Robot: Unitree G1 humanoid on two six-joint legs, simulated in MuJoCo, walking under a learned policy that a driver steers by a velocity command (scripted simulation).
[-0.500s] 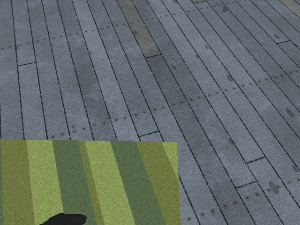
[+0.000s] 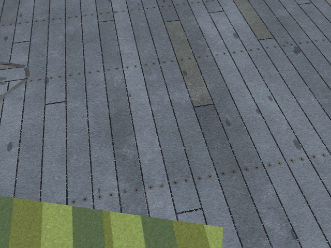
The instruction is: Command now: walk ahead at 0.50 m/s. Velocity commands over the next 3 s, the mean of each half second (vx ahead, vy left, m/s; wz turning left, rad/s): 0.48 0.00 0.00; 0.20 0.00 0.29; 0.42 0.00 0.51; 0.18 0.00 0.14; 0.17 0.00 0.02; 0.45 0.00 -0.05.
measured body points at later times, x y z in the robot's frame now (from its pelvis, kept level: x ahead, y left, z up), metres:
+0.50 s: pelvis +0.28 +0.02 +0.01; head +0.31 +0.03 +0.45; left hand +0.45 +0.25 -0.12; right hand +0.20 -0.21 -0.14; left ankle +0.18 +0.09 -0.74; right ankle +0.44 -0.10 -0.70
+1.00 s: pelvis +0.39 +0.00 +0.01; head +0.40 +0.01 +0.46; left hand +0.41 +0.28 -0.13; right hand +0.50 -0.23 -0.13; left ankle +0.38 +0.12 -0.70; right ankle +0.46 -0.07 -0.74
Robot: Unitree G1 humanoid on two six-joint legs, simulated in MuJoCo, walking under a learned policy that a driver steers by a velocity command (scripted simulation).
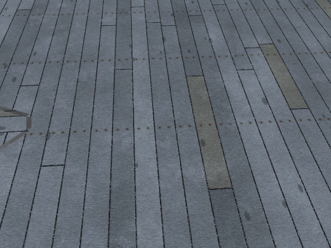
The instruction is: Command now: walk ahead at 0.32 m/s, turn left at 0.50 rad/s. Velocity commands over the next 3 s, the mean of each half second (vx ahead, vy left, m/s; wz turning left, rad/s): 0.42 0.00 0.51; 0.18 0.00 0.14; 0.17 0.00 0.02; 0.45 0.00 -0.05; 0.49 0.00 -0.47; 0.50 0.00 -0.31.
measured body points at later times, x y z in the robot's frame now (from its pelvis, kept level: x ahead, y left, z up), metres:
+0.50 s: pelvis +0.17 +0.05 -0.01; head +0.20 +0.07 +0.44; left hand +0.31 +0.33 -0.11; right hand +0.17 -0.23 -0.14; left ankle -0.02 +0.11 -0.74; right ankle +0.34 -0.03 -0.72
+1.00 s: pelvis +0.32 +0.07 -0.01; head +0.33 +0.08 +0.44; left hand +0.28 +0.30 -0.15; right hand +0.48 -0.13 -0.15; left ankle +0.32 +0.19 -0.75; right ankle +0.35 -0.01 -0.74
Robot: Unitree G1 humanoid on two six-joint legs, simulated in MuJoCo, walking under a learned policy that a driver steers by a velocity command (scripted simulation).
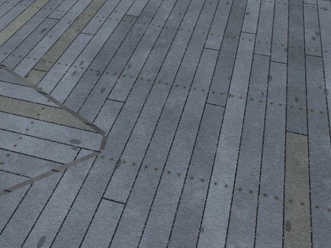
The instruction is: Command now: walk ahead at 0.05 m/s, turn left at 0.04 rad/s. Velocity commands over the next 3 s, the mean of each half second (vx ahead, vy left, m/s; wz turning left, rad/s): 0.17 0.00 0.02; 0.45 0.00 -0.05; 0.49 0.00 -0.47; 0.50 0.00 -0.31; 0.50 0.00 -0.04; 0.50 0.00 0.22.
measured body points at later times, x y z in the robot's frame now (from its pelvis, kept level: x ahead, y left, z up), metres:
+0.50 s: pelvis +0.08 -0.01 +0.00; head +0.08 -0.03 +0.45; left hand +0.08 +0.24 -0.14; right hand +0.05 -0.26 -0.16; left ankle +0.04 +0.11 -0.72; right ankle +0.05 -0.09 -0.74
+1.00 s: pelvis +0.33 +0.02 -0.01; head +0.36 +0.02 +0.44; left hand +0.30 +0.25 -0.16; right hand +0.43 -0.24 -0.14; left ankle +0.39 +0.07 -0.74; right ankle +0.18 -0.09 -0.64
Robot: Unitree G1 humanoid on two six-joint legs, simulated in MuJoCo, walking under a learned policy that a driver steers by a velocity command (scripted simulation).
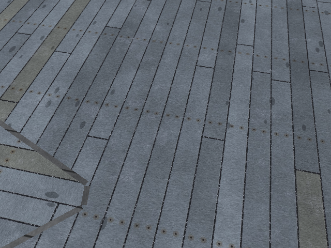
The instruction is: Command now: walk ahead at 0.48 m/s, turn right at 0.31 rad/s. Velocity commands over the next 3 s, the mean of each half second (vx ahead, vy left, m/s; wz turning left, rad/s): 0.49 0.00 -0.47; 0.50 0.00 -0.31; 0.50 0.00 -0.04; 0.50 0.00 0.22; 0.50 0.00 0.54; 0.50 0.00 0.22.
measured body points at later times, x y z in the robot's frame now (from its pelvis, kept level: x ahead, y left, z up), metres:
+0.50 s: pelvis +0.27 -0.05 -0.01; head +0.31 -0.06 +0.44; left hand +0.48 +0.15 -0.14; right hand +0.20 -0.29 -0.16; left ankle +0.11 +0.08 -0.63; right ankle +0.33 -0.11 -0.73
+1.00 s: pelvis +0.56 -0.11 -0.01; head +0.59 -0.12 +0.44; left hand +0.62 +0.16 -0.15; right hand +0.65 -0.40 -0.11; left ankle +0.70 -0.07 -0.73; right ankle +0.34 -0.11 -0.70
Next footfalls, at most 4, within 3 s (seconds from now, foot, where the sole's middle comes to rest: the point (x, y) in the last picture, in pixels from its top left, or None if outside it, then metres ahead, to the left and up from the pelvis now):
0.44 right None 0.37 -0.12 -0.77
0.96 left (197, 186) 0.73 -0.09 -0.77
1.50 right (259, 155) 0.91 -0.38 -0.77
2.08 left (238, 104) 1.23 -0.32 -0.77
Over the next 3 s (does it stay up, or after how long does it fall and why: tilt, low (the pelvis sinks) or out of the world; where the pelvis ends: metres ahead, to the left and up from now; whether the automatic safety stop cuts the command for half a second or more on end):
stays up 1.57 -0.41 0.02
